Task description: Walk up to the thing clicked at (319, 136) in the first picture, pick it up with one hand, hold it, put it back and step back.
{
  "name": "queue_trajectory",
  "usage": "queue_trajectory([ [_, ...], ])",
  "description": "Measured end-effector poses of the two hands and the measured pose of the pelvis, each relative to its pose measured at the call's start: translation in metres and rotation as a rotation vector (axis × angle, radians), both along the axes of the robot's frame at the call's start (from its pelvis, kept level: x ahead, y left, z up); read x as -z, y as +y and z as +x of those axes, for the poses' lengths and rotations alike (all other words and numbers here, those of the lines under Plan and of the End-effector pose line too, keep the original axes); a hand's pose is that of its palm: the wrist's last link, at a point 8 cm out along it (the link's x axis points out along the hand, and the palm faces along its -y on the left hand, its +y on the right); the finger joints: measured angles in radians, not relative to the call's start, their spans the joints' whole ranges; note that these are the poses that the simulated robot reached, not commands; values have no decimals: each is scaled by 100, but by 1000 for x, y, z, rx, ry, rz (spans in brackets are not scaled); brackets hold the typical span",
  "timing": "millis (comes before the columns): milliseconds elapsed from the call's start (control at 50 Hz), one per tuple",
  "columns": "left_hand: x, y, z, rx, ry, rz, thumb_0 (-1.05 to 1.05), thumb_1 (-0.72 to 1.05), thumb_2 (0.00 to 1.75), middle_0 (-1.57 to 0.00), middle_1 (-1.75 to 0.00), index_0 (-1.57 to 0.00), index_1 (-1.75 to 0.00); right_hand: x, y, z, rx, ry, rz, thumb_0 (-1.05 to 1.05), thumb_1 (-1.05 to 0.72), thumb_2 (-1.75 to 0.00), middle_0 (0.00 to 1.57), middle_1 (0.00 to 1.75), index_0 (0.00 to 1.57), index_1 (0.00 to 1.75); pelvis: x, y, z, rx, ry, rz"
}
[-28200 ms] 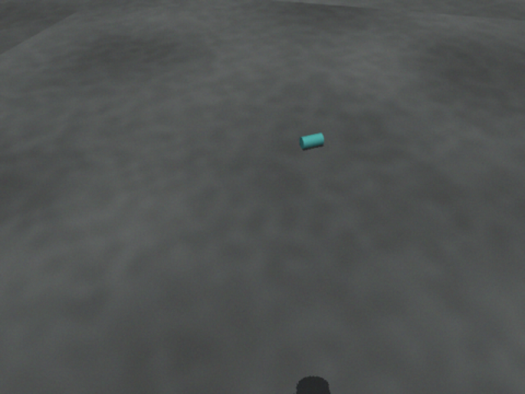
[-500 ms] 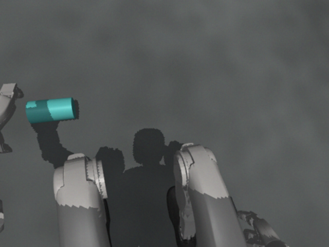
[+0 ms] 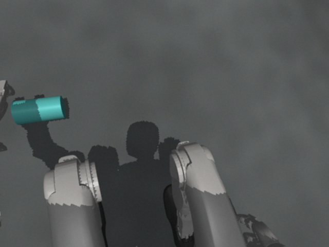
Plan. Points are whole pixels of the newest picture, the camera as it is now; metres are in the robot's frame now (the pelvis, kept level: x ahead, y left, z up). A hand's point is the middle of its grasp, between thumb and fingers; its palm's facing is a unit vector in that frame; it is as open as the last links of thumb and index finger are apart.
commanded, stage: rise first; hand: left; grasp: from above
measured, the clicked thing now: (40, 109) +0.48 +0.31 -0.29
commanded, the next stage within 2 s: approach in 1.50 s
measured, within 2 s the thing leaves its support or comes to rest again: neither
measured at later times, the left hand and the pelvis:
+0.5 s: hand (2, 119) +0.42 +0.35 -0.17, palm faces -0.45 -0.08 -0.89, open 14.1 cm; pelvis +0.00 +0.00 +0.00, yaw +0 degrees
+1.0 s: hand (4, 114) +0.43 +0.35 -0.18, palm faces -0.45 -0.08 -0.89, open 14.1 cm; pelvis +0.00 +0.00 -0.01, yaw -1 degrees
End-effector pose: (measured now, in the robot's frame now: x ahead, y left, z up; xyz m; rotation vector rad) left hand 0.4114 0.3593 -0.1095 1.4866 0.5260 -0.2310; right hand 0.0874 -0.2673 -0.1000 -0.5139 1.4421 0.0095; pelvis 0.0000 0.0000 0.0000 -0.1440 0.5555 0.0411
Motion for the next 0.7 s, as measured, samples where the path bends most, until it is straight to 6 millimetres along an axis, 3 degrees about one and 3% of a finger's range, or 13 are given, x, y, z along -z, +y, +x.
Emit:
queue_trajectory([
  [320,5,-5,7,7,-21,1,0,-54,99,-8,-103,-9,-102,0,3,4,-15,-26,-3,0,-92,-90,20,30,20,30,4,2,-1,2,-7,-7],
  [700,9,-14,20,16,-5,3,0,-54,100,-9,-104,-10,-103,-5,4,-18,7,-4,-4,0,-92,-90,20,30,20,30,5,3,-3,4,-12,-13],
])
